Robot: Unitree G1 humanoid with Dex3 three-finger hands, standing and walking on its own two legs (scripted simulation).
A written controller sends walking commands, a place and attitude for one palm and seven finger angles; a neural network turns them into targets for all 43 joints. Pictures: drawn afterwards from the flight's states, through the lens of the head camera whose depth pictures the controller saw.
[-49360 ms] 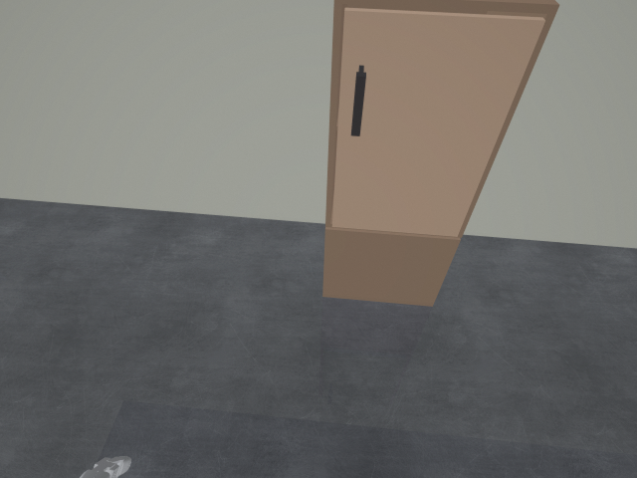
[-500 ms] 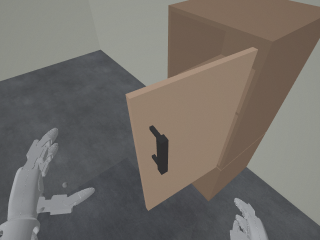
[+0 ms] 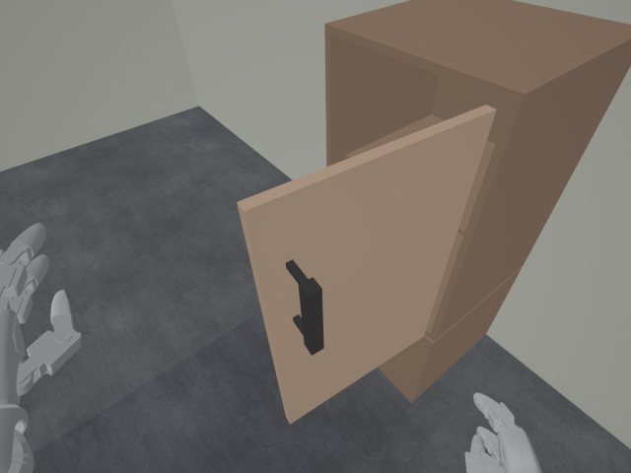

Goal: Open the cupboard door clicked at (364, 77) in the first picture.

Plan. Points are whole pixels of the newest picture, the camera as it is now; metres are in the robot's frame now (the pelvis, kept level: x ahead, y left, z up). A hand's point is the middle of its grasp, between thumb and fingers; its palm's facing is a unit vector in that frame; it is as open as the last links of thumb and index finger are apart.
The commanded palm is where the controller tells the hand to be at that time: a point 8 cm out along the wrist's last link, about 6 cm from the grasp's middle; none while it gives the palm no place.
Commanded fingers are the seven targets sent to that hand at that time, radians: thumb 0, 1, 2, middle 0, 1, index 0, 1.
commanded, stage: draw the hand back to the body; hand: left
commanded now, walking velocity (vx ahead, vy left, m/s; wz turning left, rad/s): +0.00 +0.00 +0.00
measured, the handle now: (304, 308) +0.31 +0.06 +0.06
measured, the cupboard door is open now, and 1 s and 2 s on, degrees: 84 84 84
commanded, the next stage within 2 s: step back with the hand held close in 0.22 s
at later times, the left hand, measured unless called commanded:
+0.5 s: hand (70, 346) +0.18 +0.27 +0.15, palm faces +0.42 -0.79 -0.44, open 7.4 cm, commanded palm +0.12 +0.30 +0.17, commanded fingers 0.00 0.90 0.90 -0.20 -0.30 -0.20 -0.30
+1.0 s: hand out of the picture +0.09 +0.28 +0.15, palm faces +0.45 -0.77 -0.45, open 7.4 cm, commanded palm +0.03 +0.32 +0.17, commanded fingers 0.00 0.90 0.90 -0.20 -0.30 -0.20 -0.30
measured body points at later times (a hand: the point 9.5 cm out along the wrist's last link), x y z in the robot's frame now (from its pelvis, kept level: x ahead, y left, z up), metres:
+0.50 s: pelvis -0.02 +0.00 +0.00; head -0.02 -0.01 +0.45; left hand +0.15 +0.30 +0.18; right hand +0.17 -0.23 -0.08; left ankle -0.03 +0.11 -0.74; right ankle -0.02 -0.12 -0.74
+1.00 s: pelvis -0.11 +0.02 -0.02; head -0.10 +0.03 +0.43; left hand +0.06 +0.32 +0.17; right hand +0.07 -0.22 -0.10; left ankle -0.04 +0.11 -0.74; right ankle -0.02 -0.12 -0.74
